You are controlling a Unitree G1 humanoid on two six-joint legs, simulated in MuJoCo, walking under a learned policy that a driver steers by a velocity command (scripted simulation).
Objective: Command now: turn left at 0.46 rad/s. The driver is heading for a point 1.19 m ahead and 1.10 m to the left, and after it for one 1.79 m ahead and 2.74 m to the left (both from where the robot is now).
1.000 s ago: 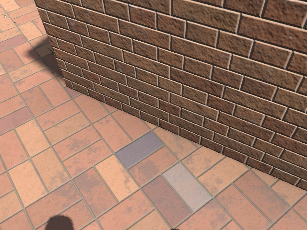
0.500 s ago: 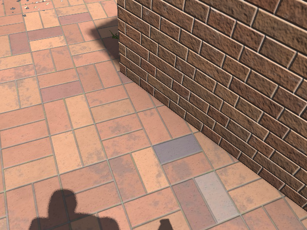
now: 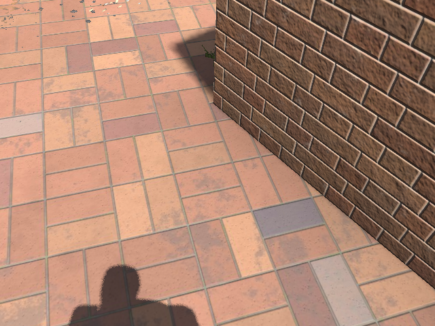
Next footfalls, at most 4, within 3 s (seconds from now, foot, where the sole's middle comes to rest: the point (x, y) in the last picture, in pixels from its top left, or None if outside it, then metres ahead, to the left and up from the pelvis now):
0.52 right None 0.16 -0.11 -0.76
0.98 left None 0.33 0.27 -0.76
1.46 right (119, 259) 0.68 0.32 -0.76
1.98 left None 0.60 0.69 -0.76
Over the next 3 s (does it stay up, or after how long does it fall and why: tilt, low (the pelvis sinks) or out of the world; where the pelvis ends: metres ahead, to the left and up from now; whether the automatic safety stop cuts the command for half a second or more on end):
stays up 1.01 0.92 0.01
